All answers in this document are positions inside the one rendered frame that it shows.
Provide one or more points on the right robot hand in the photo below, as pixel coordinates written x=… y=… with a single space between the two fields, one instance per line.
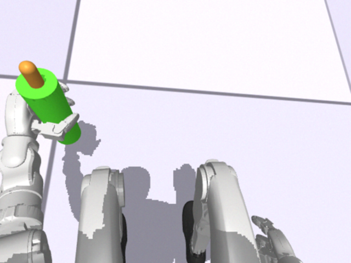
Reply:
x=275 y=246

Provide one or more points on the left robot hand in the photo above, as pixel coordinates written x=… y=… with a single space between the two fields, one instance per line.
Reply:
x=20 y=119

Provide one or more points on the right robot foot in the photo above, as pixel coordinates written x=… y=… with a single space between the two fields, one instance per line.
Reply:
x=188 y=224

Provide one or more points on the bottle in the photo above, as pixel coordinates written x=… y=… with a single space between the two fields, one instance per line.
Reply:
x=42 y=92

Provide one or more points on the left robot arm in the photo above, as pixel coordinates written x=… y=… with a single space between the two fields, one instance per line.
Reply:
x=22 y=239

